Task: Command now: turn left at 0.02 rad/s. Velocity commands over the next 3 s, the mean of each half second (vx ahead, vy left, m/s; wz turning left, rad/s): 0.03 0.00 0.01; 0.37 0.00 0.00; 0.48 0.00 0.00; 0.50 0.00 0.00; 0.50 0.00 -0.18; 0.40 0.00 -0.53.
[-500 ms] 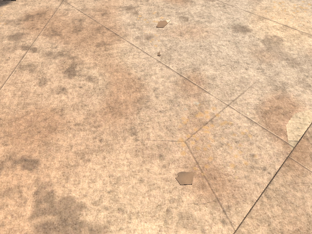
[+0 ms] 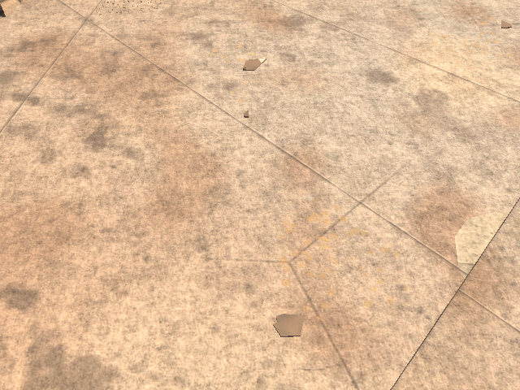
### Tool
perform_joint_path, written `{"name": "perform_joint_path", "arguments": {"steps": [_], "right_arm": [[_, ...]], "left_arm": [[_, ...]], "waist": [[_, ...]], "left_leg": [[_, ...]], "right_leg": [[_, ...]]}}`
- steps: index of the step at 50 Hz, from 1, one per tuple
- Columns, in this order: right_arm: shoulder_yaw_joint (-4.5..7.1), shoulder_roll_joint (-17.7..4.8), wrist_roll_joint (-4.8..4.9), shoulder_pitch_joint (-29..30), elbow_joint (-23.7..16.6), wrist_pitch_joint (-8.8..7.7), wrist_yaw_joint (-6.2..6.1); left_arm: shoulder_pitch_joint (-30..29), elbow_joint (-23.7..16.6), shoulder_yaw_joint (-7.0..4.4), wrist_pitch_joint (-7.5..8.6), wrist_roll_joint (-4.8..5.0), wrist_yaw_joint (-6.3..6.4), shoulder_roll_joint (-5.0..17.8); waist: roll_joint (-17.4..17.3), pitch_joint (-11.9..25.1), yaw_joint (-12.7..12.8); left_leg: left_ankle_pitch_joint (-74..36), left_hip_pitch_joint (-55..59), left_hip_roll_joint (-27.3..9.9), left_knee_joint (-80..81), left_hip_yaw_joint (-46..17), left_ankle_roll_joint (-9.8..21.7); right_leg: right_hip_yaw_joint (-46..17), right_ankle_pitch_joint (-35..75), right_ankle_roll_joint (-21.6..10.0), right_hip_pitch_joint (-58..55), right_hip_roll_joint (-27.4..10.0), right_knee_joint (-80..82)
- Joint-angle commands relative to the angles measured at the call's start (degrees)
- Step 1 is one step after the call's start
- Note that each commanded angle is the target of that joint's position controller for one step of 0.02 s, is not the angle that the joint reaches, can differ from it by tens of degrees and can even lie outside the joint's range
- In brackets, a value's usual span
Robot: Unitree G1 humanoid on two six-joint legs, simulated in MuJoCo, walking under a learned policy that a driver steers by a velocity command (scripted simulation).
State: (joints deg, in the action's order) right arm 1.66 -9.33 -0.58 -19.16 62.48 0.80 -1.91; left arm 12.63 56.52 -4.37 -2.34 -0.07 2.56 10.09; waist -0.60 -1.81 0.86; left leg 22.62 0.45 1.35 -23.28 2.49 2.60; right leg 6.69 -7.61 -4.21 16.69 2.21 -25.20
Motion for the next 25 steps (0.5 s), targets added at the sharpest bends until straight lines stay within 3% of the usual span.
{"name": "perform_joint_path", "arguments": {"steps": [1, 19, 20, 21, 22, 23, 24, 25], "right_arm": [[0.62, -4.9, -0.03, -5.1, -0.1, -0.44, -0.19], [0.44, -3.1, -0.14, -10.6, 1.2, -0.74, -0.52], [0.59, -3.3, -0.07, -11.6, 1.4, -0.69, -0.65], [-0.72, 0.4, -1.91, -12.6, 1.6, -1.12, -1.25], [0.23, -2.9, -1.55, -12.8, 1.1, -1.05, -1.46], [0.93, -5.8, -1.21, -13.1, 0.6, -1.18, -1.57], [1.3, -6.9, -1.02, -13.2, 0.5, -1.38, -1.65], [1.33, -6.7, -1.31, -14.4, 1.1, -1.61, -1.67]], "left_arm": [[0.9, -1.3, -0.89, 0.12, 0.11, 0.34, 4.5], [0.1, 1.3, -0.69, -0.28, 0.36, 0.8, 3.6], [0.2, 1.5, -0.77, -0.38, 0.52, 0.88, 3.8], [5.9, 3.9, 1.32, -0.09, -0.95, -0.07, -1.7], [4.2, 3.4, 0.97, 0.12, -0.85, -0.58, -0.8], [-0.3, 1.4, 0.8, 0.55, -1.21, -1.06, 0.9], [-3.8, -0.6, 0.9, 0.9, -1.69, -1.58, 1.4], [-5.0, -1.7, 0.81, 1.31, -1.67, -1.93, 1.8]], "waist": [[0.0, -0.9, 0.1], [-0.3, -2.1, -0.4], [-0.5, -1.4, -0.7], [-2.2, -1.1, 0.2], [-5.2, -6.1, -1.2], [-6.6, -10.9, -3.3], [-7.2, -14.7, -4.5], [-6.2, -16.4, -4.2]], "left_leg": [[-13.9, -14.1, -5.7, 6.2, -4.5, -0.1], [-10.4, -15.0, -5.1, 7.7, -4.0, 0.0], [-5.0, -14.5, -4.8, 8.1, -3.9, 0.8], [8.5, -12.3, -7.9, 12.1, -9.5, 4.3], [18.9, -10.8, -10.4, 14.6, -14.0, 7.4], [24.1, -9.3, -15.4, 17.9, -18.9, 10.1], [23.6, -8.2, -19.6, 20.2, -21.9, 12.3], [18.6, -4.4, -20.4, 20.5, -21.8, 13.2]], "right_leg": [[-8.7, 9.3, -0.9, -12.6, -6.2, 1.7], [-9.5, 6.2, -0.9, -11.8, -6.4, 3.0], [-8.9, 0.8, -1.1, -11.4, -5.7, 2.7], [-7.3, -10.8, -0.2, -8.8, -5.5, 1.5], [-3.2, -17.4, 0.5, -0.2, -1.8, -4.3], [-0.1, -17.3, 0.7, 9.2, -0.8, -12.3], [-0.5, -16.3, 0.9, 17.3, -2.8, -19.4], [-1.4, -17.0, 1.2, 24.7, -3.9, -25.2]]}}
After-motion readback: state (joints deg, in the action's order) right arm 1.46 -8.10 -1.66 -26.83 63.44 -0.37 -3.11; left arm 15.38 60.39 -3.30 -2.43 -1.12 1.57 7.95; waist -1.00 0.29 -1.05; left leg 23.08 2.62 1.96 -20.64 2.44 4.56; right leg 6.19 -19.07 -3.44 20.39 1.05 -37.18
